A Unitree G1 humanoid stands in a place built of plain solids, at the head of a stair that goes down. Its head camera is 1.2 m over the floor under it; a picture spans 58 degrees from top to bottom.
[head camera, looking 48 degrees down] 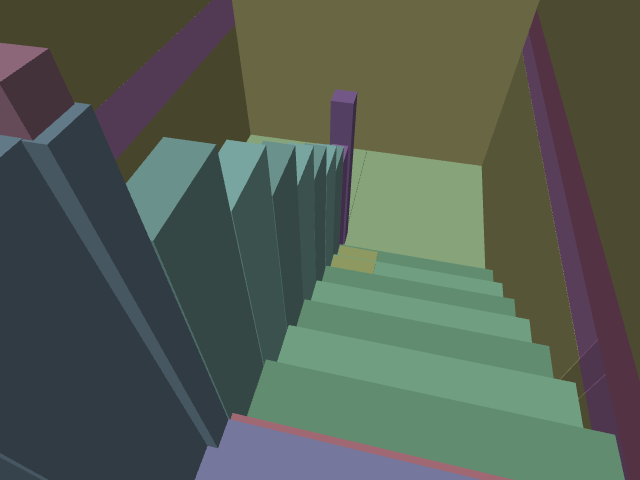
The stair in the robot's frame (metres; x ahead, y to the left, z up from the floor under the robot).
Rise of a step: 0.18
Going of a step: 0.25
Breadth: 1.11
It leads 13 degrees to the right of straight ahead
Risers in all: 8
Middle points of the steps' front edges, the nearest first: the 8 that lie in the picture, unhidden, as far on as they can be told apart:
0.32 -0.30 0.00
0.57 -0.36 -0.17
0.81 -0.41 -0.35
1.05 -0.47 -0.53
1.30 -0.52 -0.70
1.54 -0.58 -0.88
1.78 -0.63 -1.06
2.03 -0.69 -1.23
